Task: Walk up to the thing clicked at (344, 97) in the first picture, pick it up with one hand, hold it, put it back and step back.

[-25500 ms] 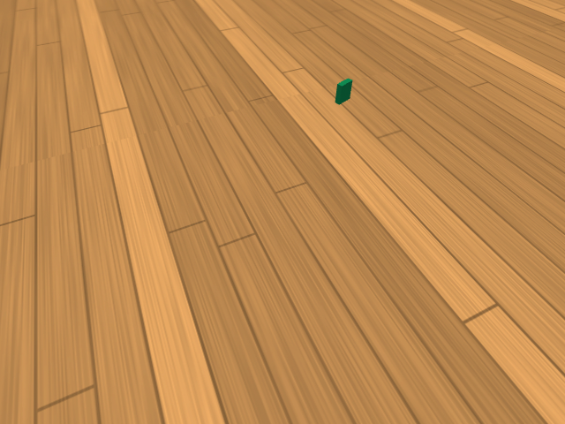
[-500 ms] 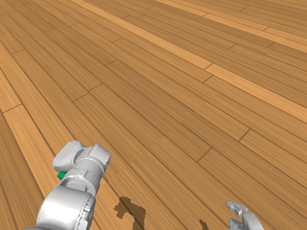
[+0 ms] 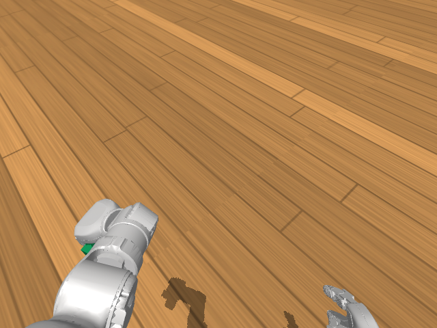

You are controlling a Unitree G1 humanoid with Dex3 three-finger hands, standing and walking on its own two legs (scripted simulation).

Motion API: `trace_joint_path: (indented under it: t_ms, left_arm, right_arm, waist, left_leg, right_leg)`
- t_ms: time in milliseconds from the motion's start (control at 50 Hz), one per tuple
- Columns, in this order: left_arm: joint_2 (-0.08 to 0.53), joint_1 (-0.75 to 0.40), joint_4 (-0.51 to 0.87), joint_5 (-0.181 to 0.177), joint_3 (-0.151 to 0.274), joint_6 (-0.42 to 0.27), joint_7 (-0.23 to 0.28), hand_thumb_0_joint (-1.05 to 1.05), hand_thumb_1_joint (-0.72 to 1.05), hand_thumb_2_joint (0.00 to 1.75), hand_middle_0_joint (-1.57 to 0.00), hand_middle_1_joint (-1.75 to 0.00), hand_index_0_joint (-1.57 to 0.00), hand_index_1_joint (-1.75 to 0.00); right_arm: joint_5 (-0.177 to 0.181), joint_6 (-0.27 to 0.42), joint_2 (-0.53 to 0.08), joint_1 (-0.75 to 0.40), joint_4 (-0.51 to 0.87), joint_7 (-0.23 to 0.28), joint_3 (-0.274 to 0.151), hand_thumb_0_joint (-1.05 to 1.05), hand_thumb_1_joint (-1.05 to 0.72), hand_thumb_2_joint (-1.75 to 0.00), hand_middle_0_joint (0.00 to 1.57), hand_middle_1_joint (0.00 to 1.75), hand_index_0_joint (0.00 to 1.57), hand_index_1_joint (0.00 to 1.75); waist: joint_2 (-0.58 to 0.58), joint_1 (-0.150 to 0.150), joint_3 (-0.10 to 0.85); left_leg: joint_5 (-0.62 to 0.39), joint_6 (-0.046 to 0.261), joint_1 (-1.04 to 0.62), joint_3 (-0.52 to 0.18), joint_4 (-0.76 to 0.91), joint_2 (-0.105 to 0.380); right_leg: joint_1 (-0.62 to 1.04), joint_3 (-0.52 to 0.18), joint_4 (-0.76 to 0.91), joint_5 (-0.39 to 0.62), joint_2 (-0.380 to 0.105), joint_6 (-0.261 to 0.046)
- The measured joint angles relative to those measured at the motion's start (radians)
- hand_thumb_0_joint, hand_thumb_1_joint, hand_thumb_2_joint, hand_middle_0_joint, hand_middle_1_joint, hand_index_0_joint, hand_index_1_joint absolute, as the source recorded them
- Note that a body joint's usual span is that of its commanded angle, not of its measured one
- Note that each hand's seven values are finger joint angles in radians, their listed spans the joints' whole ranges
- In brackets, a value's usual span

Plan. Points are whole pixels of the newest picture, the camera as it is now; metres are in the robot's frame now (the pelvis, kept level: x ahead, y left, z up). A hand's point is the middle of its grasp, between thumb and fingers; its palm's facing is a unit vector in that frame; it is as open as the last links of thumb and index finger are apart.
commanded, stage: hold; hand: left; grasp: from the side
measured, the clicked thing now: (117, 244) +0.31 +0.24 -0.08
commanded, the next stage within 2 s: crouch in 0.36 s
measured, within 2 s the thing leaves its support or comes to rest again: neither
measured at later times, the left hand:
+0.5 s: hand (124, 235) +0.31 +0.21 -0.03, palm faces -0.21 -0.44 -0.88, open 7.2 cm
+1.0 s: hand (133, 255) +0.33 +0.23 -0.17, palm faces -0.24 -0.34 -0.91, open 7.2 cm
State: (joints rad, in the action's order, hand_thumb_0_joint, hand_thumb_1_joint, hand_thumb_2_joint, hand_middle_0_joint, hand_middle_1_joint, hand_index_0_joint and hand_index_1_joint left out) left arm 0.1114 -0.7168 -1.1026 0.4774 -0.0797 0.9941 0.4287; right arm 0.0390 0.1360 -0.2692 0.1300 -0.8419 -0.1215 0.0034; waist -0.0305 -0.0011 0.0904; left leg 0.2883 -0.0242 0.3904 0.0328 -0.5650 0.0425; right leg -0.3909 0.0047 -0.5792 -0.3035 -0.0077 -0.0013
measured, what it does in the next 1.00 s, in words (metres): lowers itself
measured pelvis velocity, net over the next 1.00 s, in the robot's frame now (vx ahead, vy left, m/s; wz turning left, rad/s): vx -0.04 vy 0.00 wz -0.02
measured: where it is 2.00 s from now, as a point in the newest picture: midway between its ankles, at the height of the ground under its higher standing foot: outside the picture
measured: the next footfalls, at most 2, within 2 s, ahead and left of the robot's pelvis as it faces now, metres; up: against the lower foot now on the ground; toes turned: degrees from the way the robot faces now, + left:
none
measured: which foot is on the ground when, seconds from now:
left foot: down 0.00-1.00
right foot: down 0.00-1.00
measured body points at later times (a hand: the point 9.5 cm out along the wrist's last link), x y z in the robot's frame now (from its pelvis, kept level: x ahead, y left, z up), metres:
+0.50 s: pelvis +0.00 -0.01 +0.00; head +0.02 -0.03 +0.45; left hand +0.32 +0.23 +0.02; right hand +0.14 -0.26 -0.12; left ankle -0.01 +0.14 -0.73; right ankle -0.01 -0.12 -0.73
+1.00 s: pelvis -0.04 +0.00 -0.08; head +0.08 +0.02 +0.35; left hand +0.34 +0.24 -0.12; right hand +0.04 -0.27 -0.21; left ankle -0.01 +0.14 -0.73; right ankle -0.01 -0.12 -0.73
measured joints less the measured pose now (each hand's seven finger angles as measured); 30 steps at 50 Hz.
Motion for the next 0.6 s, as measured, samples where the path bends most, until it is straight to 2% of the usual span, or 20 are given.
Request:
trace_joint_path:
  t_ms: [120, 200, 320, 420, 520, 600]
  left_arm:
    - [0.004, 0.041, 0.082, 0.006, 0.011, -0.018, 0.010, 0.02, 0.34, 0.34, -0.92, -0.43, -0.90, -0.44]
    - [0.015, 0.033, 0.105, 0.016, 0.003, -0.002, 0.011, 0.02, 0.35, 0.32, -0.92, -0.42, -0.91, -0.43]
    - [0.021, -0.034, 0.017, 0.006, 0.005, 0.024, 0.003, 0.02, 0.36, 0.30, -0.92, -0.41, -0.91, -0.43]
    - [0.007, -0.054, -0.055, -0.006, 0.020, 0.014, -0.007, 0.02, 0.36, 0.31, -0.92, -0.41, -0.91, -0.43]
    - [-0.008, -0.018, -0.034, -0.003, 0.030, -0.019, 0.000, 0.02, 0.36, 0.31, -0.92, -0.42, -0.91, -0.43]
    - [-0.008, 0.010, -0.002, 0.015, 0.029, -0.046, 0.011, 0.02, 0.37, 0.29, -0.92, -0.42, -0.91, -0.41]
  right_arm:
    - [-0.008, -0.017, 0.001, 0.016, 0.016, 0.008, -0.007, 0.01, -0.90, -0.90, 0.20, 0.30, 0.20, 0.30]
    - [-0.007, -0.028, 0.001, 0.024, 0.019, 0.014, -0.007, 0.01, -0.90, -0.90, 0.20, 0.30, 0.20, 0.30]
    - [0.001, -0.020, -0.002, 0.022, 0.000, 0.012, -0.010, 0.01, -0.90, -0.90, 0.20, 0.30, 0.20, 0.30]
    - [0.005, -0.007, -0.008, 0.016, -0.012, 0.003, -0.013, 0.01, -0.90, -0.90, 0.20, 0.30, 0.20, 0.30]
    - [-0.001, -0.006, -0.010, 0.014, -0.011, 0.001, -0.015, 0.01, -0.90, -0.90, 0.20, 0.30, 0.20, 0.30]
    - [-0.005, -0.014, -0.004, 0.016, -0.013, 0.004, -0.009, 0.01, -0.89, -0.90, 0.20, 0.30, 0.20, 0.30]
  waist:
    - [0.001, 0.002, -0.019]
    - [-0.003, 0.006, -0.010]
    - [-0.011, 0.006, 0.018]
    - [-0.016, 0.007, 0.025]
    - [-0.015, 0.010, 0.004]
    - [-0.003, 0.016, -0.009]
  left_leg:
    - [0.001, -0.003, 0.003, -0.001, -0.003, 0.000]
    - [0.003, -0.005, -0.002, -0.003, -0.003, 0.001]
    - [0.001, -0.008, -0.009, -0.004, 0.005, 0.006]
    - [-0.005, -0.009, -0.001, -0.002, 0.012, 0.008]
    - [-0.011, -0.009, 0.015, -0.002, 0.010, 0.009]
    - [-0.012, -0.010, 0.028, -0.005, 0.001, 0.008]
  right_leg:
    - [-0.006, 0.000, -0.009, -0.004, 0.000, -0.003]
    - [0.000, 0.003, -0.011, -0.008, 0.001, -0.005]
    - [0.006, 0.003, -0.003, -0.007, 0.006, -0.008]
    - [-0.004, 0.002, 0.004, 0.001, 0.009, -0.009]
    - [-0.021, 0.002, -0.001, 0.006, 0.009, -0.010]
    - [-0.033, 0.005, -0.011, 0.006, 0.009, -0.011]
